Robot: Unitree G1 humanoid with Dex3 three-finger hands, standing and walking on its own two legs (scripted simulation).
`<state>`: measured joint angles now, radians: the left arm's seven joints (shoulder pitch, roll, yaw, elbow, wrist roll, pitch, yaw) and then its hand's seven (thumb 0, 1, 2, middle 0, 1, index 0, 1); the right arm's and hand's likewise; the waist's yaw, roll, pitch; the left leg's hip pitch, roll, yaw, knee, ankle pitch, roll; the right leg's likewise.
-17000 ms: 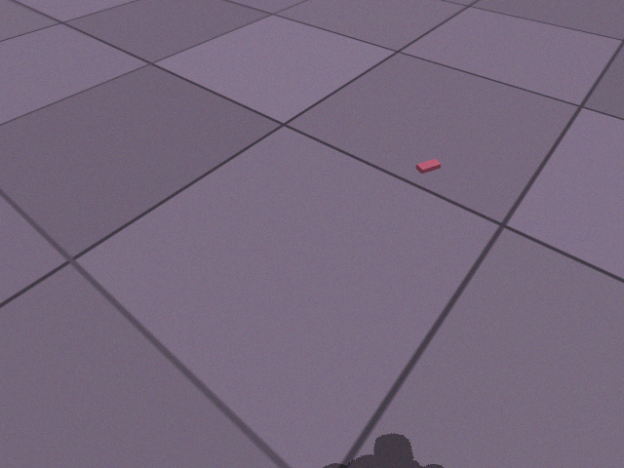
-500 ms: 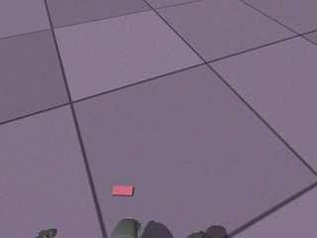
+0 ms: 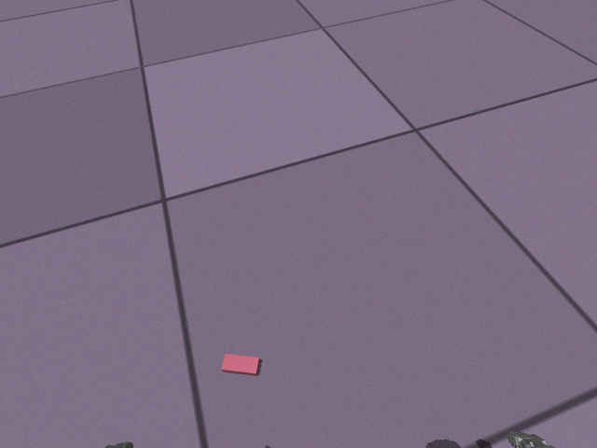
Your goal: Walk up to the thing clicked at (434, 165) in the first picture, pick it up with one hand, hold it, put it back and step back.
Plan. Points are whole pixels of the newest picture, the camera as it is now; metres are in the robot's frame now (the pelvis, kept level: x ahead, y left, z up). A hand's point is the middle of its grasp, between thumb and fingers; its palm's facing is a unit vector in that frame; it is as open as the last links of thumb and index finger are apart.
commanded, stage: walk up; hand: left
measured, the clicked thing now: (241, 364) +0.46 +0.28 -0.76
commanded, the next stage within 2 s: stand in 1.64 s
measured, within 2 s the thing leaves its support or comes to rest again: neither
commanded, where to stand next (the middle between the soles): +0.08 +0.06 m, yaw -2 degrees
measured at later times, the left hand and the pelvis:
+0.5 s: hand out of the picture +0.08 +0.32 -0.16, palm faces +0.01 -0.96 -0.29, open 7.4 cm; pelvis +0.01 +0.06 +0.01, yaw +0 degrees
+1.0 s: hand out of the picture +0.13 +0.32 -0.15, palm faces -0.02 -0.95 -0.31, open 7.4 cm; pelvis +0.02 +0.07 +0.01, yaw +0 degrees
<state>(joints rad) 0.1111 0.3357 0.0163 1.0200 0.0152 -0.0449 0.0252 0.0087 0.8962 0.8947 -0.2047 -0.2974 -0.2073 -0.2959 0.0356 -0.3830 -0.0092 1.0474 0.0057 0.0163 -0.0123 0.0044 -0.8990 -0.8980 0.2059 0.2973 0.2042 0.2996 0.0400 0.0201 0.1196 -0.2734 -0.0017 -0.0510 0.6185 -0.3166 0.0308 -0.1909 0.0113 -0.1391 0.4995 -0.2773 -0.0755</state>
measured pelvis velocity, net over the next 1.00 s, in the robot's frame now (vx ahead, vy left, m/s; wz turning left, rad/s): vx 0.02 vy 0.07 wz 0.00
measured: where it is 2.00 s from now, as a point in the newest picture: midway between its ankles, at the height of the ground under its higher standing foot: outside the picture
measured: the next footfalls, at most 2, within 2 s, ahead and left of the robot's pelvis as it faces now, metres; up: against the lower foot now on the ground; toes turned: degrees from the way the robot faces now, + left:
left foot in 0.10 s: +0.04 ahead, +0.15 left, +0.00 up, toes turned -1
